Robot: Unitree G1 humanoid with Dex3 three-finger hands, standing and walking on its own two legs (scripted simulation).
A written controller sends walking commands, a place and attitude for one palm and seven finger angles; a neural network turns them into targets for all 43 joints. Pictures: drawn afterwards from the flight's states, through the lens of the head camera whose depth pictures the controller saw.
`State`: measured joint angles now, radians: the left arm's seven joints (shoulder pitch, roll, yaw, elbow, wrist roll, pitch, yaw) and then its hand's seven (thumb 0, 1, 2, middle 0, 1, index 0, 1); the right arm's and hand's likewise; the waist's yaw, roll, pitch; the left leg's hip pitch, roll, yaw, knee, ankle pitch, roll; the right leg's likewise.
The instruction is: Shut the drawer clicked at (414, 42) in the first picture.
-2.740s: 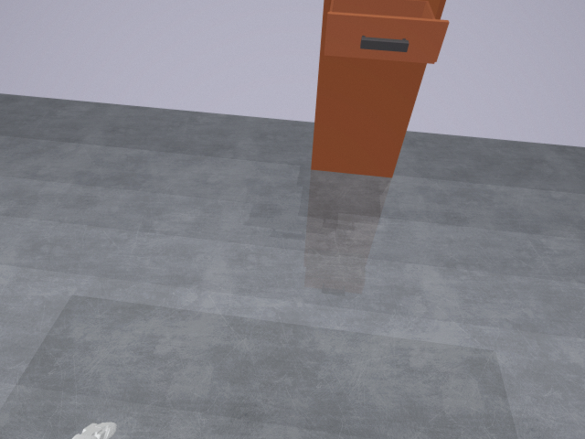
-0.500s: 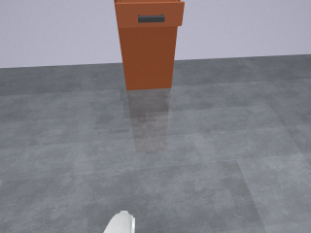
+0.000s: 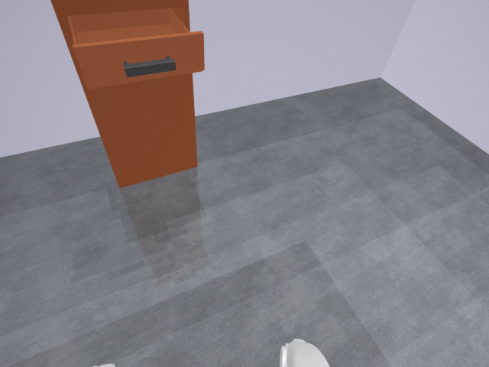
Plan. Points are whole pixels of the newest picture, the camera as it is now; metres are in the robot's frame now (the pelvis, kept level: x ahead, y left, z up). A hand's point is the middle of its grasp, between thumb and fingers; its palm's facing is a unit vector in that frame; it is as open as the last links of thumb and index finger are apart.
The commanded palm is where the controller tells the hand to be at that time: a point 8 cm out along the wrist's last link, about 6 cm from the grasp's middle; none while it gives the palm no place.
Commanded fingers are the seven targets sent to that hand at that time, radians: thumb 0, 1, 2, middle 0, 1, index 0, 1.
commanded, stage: walk to a spot facing it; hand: left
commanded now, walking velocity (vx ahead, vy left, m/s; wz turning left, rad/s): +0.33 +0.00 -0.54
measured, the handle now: (148, 64) +0.94 +0.35 +0.00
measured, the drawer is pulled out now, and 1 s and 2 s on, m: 0.22 0.22 0.22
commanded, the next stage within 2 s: turn to face it in 1.06 s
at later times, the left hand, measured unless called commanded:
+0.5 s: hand (200, 275) +0.34 +0.11 -0.18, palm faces -0.23 -0.95 -0.20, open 7.2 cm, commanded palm none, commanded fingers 0.00 0.90 0.90 -0.20 -0.30 -0.20 -0.30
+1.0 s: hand (198, 216) +0.50 +0.14 -0.18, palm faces -0.37 -0.92 -0.15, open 7.3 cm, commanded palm none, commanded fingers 0.00 0.90 0.90 -0.20 -0.30 -0.20 -0.30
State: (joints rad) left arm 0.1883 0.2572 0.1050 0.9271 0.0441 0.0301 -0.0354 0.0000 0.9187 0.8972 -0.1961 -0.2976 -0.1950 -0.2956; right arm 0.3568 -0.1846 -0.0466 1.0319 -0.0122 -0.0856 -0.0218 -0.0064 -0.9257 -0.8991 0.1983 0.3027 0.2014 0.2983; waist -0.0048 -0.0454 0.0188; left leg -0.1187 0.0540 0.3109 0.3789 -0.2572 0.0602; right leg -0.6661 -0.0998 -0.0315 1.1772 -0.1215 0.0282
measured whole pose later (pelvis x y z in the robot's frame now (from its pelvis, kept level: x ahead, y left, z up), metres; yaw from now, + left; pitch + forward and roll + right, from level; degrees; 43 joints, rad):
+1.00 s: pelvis +0.39 -0.02 +0.00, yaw -27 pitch -1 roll -2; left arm 0.27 0.21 0.09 0.98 0.03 0.04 -0.03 0.00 0.92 0.90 -0.20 -0.30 -0.20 -0.30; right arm 0.26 -0.17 -0.04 0.98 -0.02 -0.06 -0.02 -0.01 -0.94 -0.90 0.20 0.30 0.20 0.30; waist 0.03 -0.04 0.05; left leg -0.15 0.12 0.29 0.44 -0.26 0.02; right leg -0.59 -0.09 -0.07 1.14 -0.24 0.05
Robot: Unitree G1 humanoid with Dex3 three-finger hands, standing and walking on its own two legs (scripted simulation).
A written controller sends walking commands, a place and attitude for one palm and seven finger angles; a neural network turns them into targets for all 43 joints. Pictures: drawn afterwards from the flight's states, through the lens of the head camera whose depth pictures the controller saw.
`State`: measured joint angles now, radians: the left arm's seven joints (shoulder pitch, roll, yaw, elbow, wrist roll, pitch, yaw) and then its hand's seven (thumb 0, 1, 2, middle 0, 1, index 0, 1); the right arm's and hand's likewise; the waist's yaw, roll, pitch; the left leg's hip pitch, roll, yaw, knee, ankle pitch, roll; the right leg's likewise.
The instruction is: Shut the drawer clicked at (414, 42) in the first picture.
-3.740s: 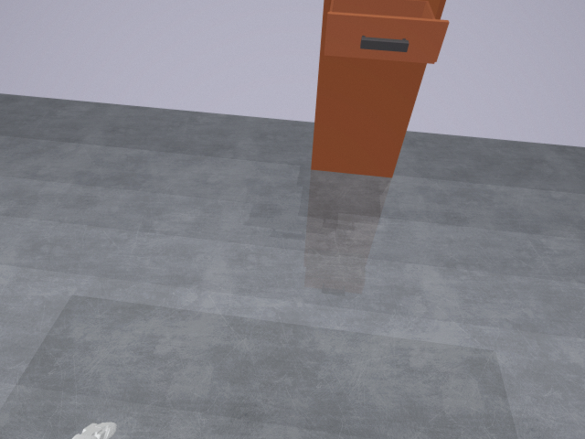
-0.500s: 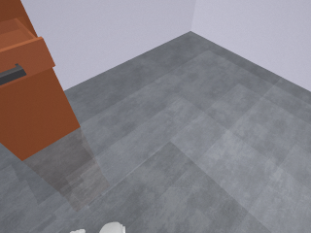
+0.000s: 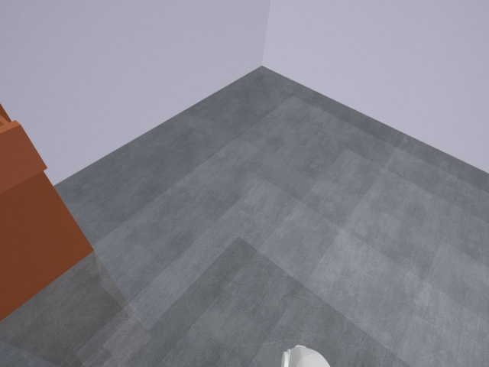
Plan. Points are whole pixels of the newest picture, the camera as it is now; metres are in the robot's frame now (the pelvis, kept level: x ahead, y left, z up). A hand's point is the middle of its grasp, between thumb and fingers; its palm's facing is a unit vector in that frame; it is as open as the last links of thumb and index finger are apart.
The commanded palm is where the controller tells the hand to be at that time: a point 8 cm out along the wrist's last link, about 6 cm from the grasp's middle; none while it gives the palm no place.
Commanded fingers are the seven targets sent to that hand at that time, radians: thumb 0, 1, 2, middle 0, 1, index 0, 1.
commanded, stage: walk to a spot facing it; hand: left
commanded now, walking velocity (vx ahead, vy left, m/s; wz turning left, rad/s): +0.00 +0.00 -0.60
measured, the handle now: out of the picture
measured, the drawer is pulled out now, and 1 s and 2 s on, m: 0.22 0.22 0.22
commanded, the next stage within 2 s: turn to face it in 0.06 s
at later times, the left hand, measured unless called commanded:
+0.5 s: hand (193, 316) +0.24 +0.11 -0.16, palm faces -0.07 -0.98 -0.17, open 7.3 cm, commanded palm none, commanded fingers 0.00 0.90 0.90 -0.20 -0.30 -0.20 -0.30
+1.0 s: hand out of the picture +0.12 +0.21 -0.17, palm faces +0.27 -0.92 -0.29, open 7.3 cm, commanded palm none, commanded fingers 0.00 0.90 0.90 -0.20 -0.30 -0.20 -0.30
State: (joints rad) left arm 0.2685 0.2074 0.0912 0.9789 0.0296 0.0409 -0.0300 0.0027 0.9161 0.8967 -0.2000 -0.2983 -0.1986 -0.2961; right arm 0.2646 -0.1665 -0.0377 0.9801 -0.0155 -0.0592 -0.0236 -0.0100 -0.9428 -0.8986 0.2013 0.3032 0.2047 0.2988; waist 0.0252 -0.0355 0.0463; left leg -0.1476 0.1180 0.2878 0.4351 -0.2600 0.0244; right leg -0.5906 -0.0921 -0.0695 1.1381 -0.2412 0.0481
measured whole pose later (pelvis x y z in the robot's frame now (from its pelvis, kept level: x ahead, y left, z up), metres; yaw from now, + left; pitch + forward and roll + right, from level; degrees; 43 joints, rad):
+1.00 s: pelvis +0.08 -0.03 -0.01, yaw +15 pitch +1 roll -1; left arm 0.17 0.25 0.08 0.93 0.01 0.06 0.02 0.00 0.92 0.90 -0.20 -0.30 -0.20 -0.30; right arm 0.22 -0.23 -0.07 0.93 -0.02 0.03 0.01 0.00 -0.90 -0.90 0.20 0.30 0.20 0.30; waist -0.03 0.01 0.06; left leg -0.32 -0.03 -0.03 0.47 -0.18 0.04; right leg -0.40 -0.06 -0.01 0.88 -0.43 0.09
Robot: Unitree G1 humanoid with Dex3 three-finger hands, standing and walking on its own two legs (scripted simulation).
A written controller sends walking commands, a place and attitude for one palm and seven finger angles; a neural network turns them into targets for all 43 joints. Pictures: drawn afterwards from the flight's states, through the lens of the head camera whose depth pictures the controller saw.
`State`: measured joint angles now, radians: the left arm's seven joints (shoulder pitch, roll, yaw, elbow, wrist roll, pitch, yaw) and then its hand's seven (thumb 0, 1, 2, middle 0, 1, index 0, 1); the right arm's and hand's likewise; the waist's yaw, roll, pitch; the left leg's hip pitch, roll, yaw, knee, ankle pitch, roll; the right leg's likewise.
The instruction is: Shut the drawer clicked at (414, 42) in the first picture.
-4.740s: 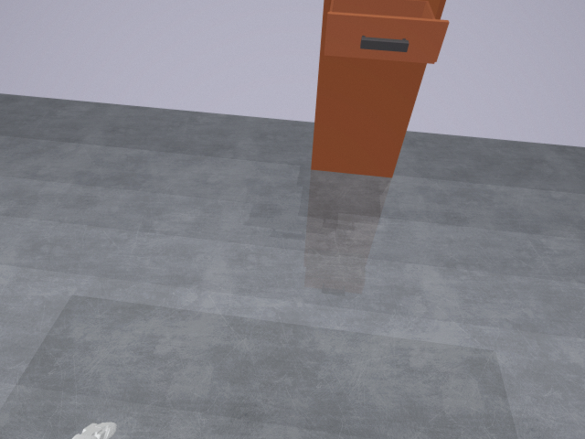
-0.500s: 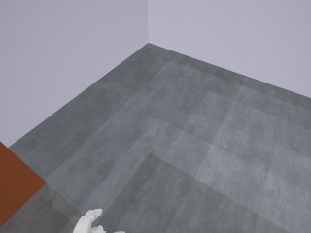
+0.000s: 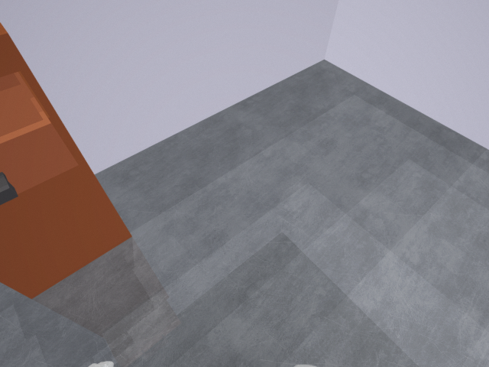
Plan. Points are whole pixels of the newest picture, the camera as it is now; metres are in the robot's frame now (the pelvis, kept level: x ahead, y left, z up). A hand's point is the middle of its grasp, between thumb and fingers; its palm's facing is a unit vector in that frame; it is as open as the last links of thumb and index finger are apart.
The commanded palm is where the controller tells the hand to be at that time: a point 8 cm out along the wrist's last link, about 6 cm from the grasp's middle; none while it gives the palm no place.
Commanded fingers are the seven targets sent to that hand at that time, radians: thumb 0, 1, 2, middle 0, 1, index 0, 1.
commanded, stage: turn to face it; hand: left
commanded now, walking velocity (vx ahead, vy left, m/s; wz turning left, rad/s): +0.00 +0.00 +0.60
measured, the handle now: out of the picture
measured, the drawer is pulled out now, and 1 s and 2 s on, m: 0.22 0.22 0.22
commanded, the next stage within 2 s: take the last steps up to it in 1.02 s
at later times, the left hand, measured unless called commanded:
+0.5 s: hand out of the picture -0.05 +0.16 -0.16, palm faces +0.36 -0.90 -0.26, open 7.3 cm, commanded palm none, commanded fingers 0.00 0.90 0.90 -0.20 -0.30 -0.20 -0.30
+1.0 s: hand out of the picture -0.05 +0.18 -0.15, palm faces +0.53 -0.79 -0.30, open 7.3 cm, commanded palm none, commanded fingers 0.00 0.90 0.90 -0.20 -0.30 -0.20 -0.30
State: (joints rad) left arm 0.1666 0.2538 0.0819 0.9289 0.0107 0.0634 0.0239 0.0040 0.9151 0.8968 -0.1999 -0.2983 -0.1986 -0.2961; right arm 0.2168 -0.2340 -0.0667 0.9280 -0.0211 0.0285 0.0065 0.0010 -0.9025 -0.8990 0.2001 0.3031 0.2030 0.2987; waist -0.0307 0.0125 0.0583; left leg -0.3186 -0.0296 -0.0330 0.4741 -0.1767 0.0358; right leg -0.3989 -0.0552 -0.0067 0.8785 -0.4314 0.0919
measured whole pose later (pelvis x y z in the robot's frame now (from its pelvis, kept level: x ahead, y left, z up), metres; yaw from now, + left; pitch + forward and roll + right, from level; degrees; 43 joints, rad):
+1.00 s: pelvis -0.02 -0.05 -0.01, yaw +34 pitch -1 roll +1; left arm 0.17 0.20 0.03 0.88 0.02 0.01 0.02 0.00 0.91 0.90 -0.20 -0.30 -0.20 -0.30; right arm 0.19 -0.24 -0.06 0.94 -0.01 0.05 0.01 0.00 -0.90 -0.90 0.20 0.30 0.20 0.30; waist -0.02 0.05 0.07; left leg -0.31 -0.03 -0.06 0.69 -0.40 -0.02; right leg -0.28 -0.04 -0.08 0.61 -0.31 0.00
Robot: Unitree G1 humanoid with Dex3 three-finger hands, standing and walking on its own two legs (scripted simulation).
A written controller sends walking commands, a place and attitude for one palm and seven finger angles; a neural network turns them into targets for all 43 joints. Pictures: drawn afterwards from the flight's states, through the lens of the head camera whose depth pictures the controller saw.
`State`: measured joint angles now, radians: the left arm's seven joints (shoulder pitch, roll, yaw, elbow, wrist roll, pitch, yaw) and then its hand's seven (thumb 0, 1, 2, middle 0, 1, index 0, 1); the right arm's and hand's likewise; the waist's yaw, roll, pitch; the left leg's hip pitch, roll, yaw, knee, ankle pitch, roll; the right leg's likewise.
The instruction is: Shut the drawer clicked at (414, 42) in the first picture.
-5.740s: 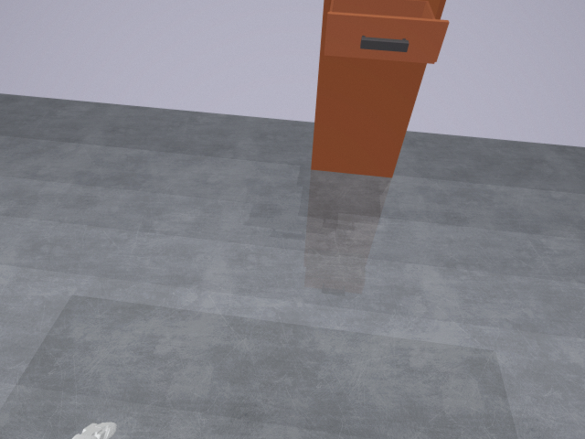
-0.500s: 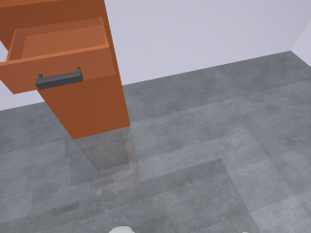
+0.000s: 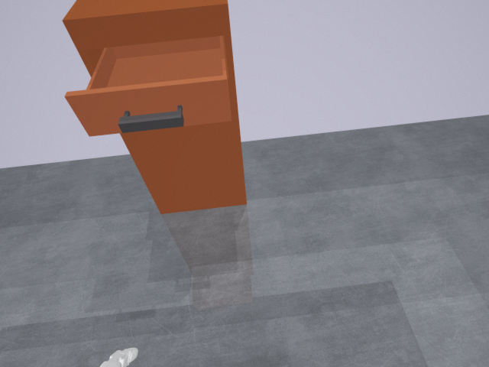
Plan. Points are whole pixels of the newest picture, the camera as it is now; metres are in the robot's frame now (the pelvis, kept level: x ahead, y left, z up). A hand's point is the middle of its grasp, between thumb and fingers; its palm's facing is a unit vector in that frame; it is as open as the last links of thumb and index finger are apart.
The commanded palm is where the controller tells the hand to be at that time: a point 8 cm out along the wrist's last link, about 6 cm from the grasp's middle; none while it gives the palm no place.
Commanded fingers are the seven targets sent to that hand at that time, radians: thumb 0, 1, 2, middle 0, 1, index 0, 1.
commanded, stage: turn to face it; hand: left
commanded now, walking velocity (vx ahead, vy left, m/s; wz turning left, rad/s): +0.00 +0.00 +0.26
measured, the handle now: (152, 116) +0.66 +0.26 +0.02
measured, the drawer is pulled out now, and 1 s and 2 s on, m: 0.22 0.22 0.22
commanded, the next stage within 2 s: take the last steps up to it in 0.02 s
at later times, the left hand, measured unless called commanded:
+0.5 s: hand out of the picture -0.06 +0.21 -0.17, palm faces +0.17 -0.97 -0.19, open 7.3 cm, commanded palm none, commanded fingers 0.00 0.90 0.90 -0.20 -0.30 -0.20 -0.30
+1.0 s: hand (169, 319) +0.23 +0.18 -0.15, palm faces +0.15 -0.97 -0.21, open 7.3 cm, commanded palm none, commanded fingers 0.00 0.90 0.90 -0.20 -0.30 -0.20 -0.30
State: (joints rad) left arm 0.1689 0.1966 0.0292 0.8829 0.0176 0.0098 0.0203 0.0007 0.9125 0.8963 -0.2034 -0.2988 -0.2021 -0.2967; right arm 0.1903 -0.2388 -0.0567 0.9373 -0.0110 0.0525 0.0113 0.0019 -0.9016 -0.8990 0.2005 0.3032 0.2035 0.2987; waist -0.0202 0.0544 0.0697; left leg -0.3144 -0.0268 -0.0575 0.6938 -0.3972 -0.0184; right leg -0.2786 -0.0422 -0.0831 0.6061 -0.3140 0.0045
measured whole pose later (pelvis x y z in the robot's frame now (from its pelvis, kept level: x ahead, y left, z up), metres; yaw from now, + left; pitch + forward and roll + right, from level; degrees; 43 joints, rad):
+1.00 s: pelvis +0.17 -0.01 +0.00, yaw +7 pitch -2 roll +0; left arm 0.17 0.14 0.04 1.02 0.01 -0.06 0.01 -0.01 0.92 0.90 -0.20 -0.30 -0.20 -0.30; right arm 0.36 -0.17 -0.05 1.13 -0.02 -0.01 0.00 0.00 -0.91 -0.90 0.20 0.30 0.20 0.30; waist -0.03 0.04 0.06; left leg -0.39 0.08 0.04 1.18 -0.37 0.02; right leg -0.30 -0.03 -0.18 0.54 -0.21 -0.05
